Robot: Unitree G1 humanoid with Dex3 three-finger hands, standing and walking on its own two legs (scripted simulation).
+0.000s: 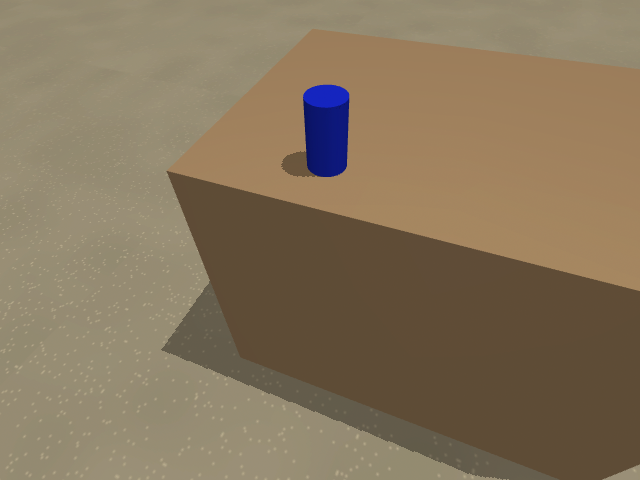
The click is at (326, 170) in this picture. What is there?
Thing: squat round
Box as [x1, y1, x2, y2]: [303, 85, 348, 176]
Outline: 318,85 308,89 303,94 307,166 311,172 317,175 332,176 343,171 346,166 348,93 345,89 339,86
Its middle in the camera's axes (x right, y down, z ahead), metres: +0.01 -0.18 +0.69
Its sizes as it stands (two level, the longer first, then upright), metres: 0.076 0.076 0.139
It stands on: a support 0.80 m high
